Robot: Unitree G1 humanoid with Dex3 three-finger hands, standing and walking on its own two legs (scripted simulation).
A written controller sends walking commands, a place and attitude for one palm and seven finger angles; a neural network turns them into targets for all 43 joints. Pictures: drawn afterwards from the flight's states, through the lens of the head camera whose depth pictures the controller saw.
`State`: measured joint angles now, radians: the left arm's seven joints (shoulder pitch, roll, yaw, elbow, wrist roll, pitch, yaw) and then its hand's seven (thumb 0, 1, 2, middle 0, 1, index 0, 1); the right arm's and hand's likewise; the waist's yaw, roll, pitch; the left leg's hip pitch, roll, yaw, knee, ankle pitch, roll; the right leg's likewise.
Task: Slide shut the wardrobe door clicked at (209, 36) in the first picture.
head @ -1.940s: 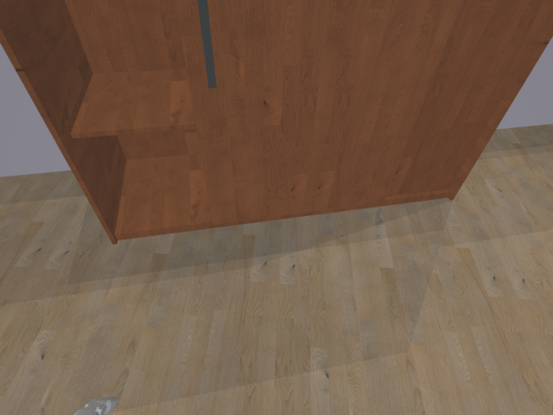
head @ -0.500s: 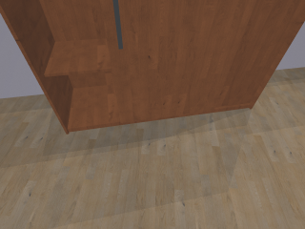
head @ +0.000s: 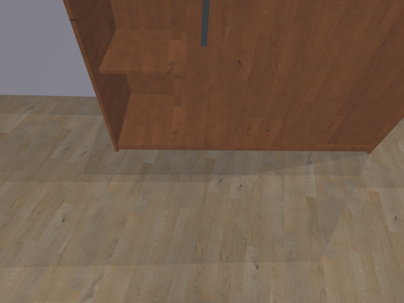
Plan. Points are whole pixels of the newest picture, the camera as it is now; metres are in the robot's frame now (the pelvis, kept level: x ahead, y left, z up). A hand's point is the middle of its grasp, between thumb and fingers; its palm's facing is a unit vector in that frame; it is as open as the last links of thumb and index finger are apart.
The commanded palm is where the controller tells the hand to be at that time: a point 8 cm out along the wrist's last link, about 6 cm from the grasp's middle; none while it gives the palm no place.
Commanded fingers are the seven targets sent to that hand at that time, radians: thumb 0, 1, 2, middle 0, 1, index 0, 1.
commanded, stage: walk to a spot facing it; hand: right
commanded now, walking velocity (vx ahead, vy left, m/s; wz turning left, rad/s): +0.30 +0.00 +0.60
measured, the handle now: out of the picture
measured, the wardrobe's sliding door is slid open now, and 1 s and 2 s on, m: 0.43 0.43 0.43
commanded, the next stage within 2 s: none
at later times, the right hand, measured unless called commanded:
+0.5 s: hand out of the picture +0.10 -0.23 -0.15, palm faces -0.08 +0.98 -0.19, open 7.4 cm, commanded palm none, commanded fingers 0.00 -0.90 -0.90 0.20 0.30 0.20 0.30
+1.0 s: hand (275, 194) +0.44 -0.21 -0.16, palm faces -0.51 +0.85 -0.15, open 7.4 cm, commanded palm none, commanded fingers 0.00 -0.90 -0.90 0.20 0.30 0.20 0.30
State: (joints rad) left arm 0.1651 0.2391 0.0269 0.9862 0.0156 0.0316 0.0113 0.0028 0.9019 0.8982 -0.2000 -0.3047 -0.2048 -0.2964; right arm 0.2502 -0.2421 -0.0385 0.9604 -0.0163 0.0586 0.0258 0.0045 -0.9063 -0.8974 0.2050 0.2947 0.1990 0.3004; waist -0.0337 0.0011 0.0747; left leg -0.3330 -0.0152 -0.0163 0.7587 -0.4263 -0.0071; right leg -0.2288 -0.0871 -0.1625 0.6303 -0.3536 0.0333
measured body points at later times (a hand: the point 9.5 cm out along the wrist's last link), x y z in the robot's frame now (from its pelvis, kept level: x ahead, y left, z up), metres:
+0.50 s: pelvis +0.12 -0.05 +0.02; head +0.14 -0.06 +0.47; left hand +0.21 +0.22 -0.11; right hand +0.10 -0.28 -0.14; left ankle +0.01 +0.09 -0.72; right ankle +0.21 -0.15 -0.70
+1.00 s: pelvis +0.25 -0.10 +0.02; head +0.30 -0.12 +0.46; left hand +0.09 +0.08 -0.12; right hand +0.46 -0.26 -0.14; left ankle +0.20 +0.04 -0.64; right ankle +0.23 -0.15 -0.72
